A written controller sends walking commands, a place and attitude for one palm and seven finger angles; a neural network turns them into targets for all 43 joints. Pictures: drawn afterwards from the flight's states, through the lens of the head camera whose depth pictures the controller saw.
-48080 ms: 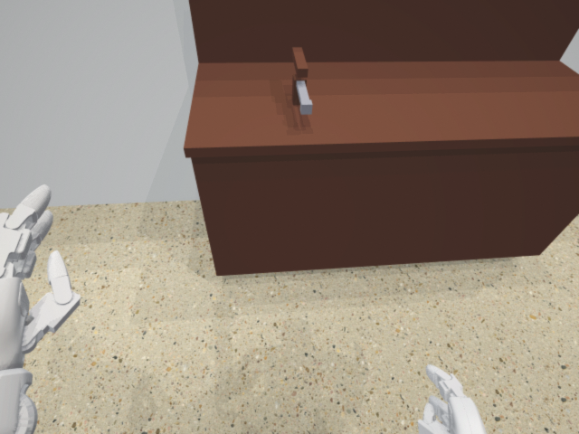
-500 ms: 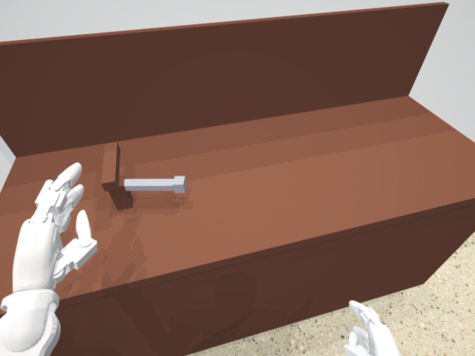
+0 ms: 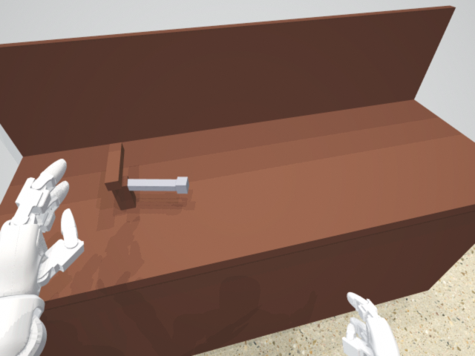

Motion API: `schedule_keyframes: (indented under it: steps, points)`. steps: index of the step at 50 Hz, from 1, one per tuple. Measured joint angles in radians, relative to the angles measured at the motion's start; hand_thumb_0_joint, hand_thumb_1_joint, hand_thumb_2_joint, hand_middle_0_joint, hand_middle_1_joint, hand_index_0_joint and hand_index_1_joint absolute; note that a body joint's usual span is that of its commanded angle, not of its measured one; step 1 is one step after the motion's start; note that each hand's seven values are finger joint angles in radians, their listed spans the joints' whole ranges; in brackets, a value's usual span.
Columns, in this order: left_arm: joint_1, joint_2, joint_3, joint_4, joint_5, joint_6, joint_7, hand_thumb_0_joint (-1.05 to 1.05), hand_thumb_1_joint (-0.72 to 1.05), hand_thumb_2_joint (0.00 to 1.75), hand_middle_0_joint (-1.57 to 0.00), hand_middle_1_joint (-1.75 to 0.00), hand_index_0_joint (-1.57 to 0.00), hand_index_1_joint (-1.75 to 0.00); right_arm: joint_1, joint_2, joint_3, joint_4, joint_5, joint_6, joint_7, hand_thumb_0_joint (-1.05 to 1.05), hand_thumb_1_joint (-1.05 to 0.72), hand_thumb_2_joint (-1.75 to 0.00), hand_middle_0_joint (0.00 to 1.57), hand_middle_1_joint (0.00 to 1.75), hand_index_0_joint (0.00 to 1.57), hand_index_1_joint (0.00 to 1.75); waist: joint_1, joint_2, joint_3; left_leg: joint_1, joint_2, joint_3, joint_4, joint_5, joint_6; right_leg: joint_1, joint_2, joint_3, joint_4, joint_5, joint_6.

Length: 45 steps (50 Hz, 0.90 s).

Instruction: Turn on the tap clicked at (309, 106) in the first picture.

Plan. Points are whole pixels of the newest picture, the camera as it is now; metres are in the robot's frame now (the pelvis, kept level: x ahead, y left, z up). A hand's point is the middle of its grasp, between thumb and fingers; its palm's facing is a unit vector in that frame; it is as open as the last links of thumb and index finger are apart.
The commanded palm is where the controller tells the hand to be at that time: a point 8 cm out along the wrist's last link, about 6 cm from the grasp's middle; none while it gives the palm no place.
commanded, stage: step back with the hand held close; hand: left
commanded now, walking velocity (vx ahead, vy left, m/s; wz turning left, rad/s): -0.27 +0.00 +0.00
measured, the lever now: (182, 185) +0.47 +0.20 +0.00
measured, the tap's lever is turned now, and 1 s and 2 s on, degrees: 75 75 75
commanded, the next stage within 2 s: stop stepping back and stand still in 1.10 s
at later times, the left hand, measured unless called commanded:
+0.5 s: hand (20, 278) +0.14 +0.28 +0.16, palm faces +0.38 -0.81 -0.45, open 7.4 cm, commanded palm +0.10 +0.31 +0.17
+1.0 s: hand out of the picture +0.08 +0.29 +0.17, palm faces +0.41 -0.82 -0.40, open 7.4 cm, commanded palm +0.02 +0.32 +0.17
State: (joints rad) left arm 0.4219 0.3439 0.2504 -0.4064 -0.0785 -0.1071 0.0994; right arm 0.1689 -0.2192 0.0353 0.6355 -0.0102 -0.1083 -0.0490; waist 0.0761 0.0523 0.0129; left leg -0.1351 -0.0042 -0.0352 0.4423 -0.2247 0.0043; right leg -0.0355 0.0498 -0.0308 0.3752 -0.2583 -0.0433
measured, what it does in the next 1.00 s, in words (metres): walks backwards: left foot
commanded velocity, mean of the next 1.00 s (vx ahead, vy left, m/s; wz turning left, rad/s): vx -0.30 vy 0.00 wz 0.00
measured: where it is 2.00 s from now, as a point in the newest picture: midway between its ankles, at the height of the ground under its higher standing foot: outside the picture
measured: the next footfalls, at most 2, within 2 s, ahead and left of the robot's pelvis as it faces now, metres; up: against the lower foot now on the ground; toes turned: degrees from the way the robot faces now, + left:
left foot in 0.82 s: -0.02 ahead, +0.15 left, +0.00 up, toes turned +0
right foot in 1.10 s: -0.12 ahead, -0.11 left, +0.00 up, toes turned +0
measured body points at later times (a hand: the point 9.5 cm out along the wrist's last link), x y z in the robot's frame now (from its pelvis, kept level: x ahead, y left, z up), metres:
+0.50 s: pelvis -0.07 +0.04 -0.01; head -0.04 +0.04 +0.44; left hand +0.12 +0.32 +0.19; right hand +0.12 -0.20 -0.08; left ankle +0.01 +0.12 -0.74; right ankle -0.03 -0.09 -0.74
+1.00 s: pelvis -0.14 +0.04 -0.01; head -0.10 +0.07 +0.43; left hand +0.05 +0.34 +0.19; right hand +0.04 -0.18 -0.08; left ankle -0.06 +0.15 -0.74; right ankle -0.12 -0.09 -0.71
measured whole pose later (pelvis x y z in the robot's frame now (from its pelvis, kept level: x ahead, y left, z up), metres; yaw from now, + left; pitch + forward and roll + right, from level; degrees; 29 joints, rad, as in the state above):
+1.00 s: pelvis -0.14 +0.04 -0.01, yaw +0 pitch +2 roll -2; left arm 0.47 0.43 0.42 -0.61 -0.06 -0.16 0.17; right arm 0.18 -0.18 0.00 0.58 -0.01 -0.12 -0.04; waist 0.02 -0.04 0.06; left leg -0.42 0.02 0.00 0.56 -0.16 0.02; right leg -0.44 0.03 0.03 0.80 -0.40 0.02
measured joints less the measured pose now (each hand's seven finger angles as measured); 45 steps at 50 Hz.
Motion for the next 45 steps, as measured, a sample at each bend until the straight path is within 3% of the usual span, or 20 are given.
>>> schedule_keyframes:
  steps: [3,7,14,22,27,30,34,37,40,42,45]
  points:
    - [-0.037,0.018,0.040,-0.002,0.000,-0.018,-0.004,0.01,0.89,0.90,-0.21,-0.30,-0.21,-0.30,-0.005,-0.005,0.005,-0.018,0.005,0.021,-0.010,0.01,-0.90,-0.90,0.20,0.30,0.21,0.30,0.000,0.009,0.004,-0.036,0.011,-0.003,0.027,-0.005,-0.001,-0.023,0.011,-0.003,-0.002,0.010,0.000]
    - [-0.056,0.028,0.087,0.002,0.003,-0.041,-0.001,0.01,0.89,0.90,-0.21,-0.30,-0.21,-0.30,-0.025,-0.008,0.000,-0.043,0.009,0.059,-0.012,0.01,-0.90,-0.90,0.20,0.30,0.21,0.30,-0.019,0.004,0.011,-0.091,0.015,0.006,0.038,0.007,0.000,-0.084,0.014,0.005,0.014,0.025,0.005]
    - [0.073,0.010,0.030,-0.054,0.007,-0.017,-0.010,0.01,0.89,0.90,-0.21,-0.30,-0.21,-0.30,-0.013,-0.024,-0.023,-0.089,0.018,0.094,-0.023,0.01,-0.90,-0.90,0.20,0.30,0.21,0.30,-0.054,-0.003,0.007,-0.157,0.003,0.031,0.048,0.031,0.019,-0.169,-0.001,0.027,0.054,0.038,0.024]
    - [0.088,0.077,0.095,-0.132,0.014,-0.049,0.024,0.01,0.89,0.90,-0.22,-0.31,-0.22,-0.30,0.015,-0.022,-0.030,-0.085,0.017,0.071,-0.037,0.01,-0.90,-0.90,0.20,0.30,0.20,0.30,-0.046,-0.028,0.023,-0.231,-0.013,0.025,0.084,0.058,0.037,-0.242,-0.017,0.016,0.098,0.056,0.042]
    - [0.064,0.055,0.116,-0.115,0.037,-0.058,0.041,0.01,0.89,0.90,-0.21,-0.30,-0.21,-0.30,0.026,-0.010,-0.021,-0.083,0.016,0.039,-0.035,0.01,-0.90,-0.90,0.20,0.30,0.20,0.30,-0.043,-0.017,0.022,-0.250,-0.031,0.025,0.074,0.085,0.051,-0.282,-0.021,0.038,0.151,0.004,0.056]
    - [0.055,0.039,0.107,-0.101,0.044,-0.054,0.042,0.01,0.89,0.90,-0.21,-0.30,-0.21,-0.30,0.028,0.006,-0.010,-0.079,0.016,0.030,-0.031,0.01,-0.90,-0.90,0.20,0.30,0.21,0.30,-0.042,-0.018,0.022,-0.259,-0.039,0.024,0.079,0.093,0.050,-0.291,-0.020,0.048,0.156,0.044,0.053]
    - [0.049,0.016,0.079,-0.103,0.047,-0.044,0.039,0.01,0.89,0.90,-0.21,-0.30,-0.21,-0.30,0.023,0.019,0.002,-0.066,0.011,0.032,-0.023,0.01,-0.90,-0.90,0.20,0.30,0.21,0.30,-0.040,-0.024,0.021,-0.307,-0.029,0.025,0.157,-0.042,0.036,-0.307,-0.018,0.036,0.157,0.070,0.042]
    - [0.044,0.004,0.054,-0.137,0.039,-0.039,0.045,0.01,0.89,0.90,-0.21,-0.30,-0.21,-0.30,0.015,0.016,-0.001,-0.053,0.011,0.037,-0.011,0.01,-0.90,-0.90,0.20,0.30,0.21,0.30,-0.043,-0.046,0.024,-0.344,-0.029,0.013,0.296,-0.145,0.009,-0.329,-0.022,0.033,0.167,0.075,0.036]
    - [0.049,0.015,0.052,-0.179,0.032,-0.041,0.049,0.01,0.89,0.90,-0.21,-0.30,-0.21,-0.30,0.016,0.010,-0.007,-0.053,0.013,0.046,-0.006,0.01,-0.90,-0.90,0.20,0.30,0.21,0.30,-0.068,-0.080,0.013,-0.282,-0.015,0.003,0.263,-0.128,0.007,-0.363,-0.037,0.032,0.195,0.073,0.046]
    - [0.039,0.042,0.072,-0.199,0.031,-0.050,0.053,0.01,0.89,0.90,-0.21,-0.31,-0.22,-0.30,0.013,0.003,-0.018,-0.064,0.011,0.044,-0.011,0.01,-0.90,-0.90,0.20,0.30,0.21,0.30,-0.089,-0.093,0.022,-0.280,-0.011,0.005,0.207,-0.015,0.018,-0.396,-0.052,0.022,0.229,0.066,0.057]
    - [0.037,0.085,0.132,-0.200,0.029,-0.059,0.061,0.01,0.89,0.90,-0.21,-0.31,-0.22,-0.30,-0.004,0.018,-0.032,-0.062,0.001,0.028,-0.012,0.01,-0.90,-0.90,0.20,0.30,0.21,0.30,-0.076,-0.119,0.050,-0.286,-0.013,0.035,0.197,-0.003,0.023,-0.449,-0.039,0.063,0.377,-0.087,0.056]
